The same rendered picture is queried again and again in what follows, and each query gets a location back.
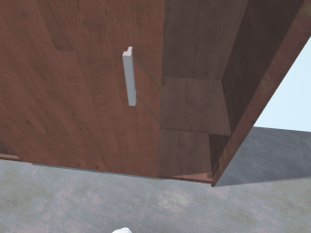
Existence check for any wardrobe door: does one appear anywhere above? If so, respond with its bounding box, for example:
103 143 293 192
0 0 165 178
0 141 15 155

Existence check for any handle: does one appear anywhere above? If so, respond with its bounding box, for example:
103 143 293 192
122 47 137 106

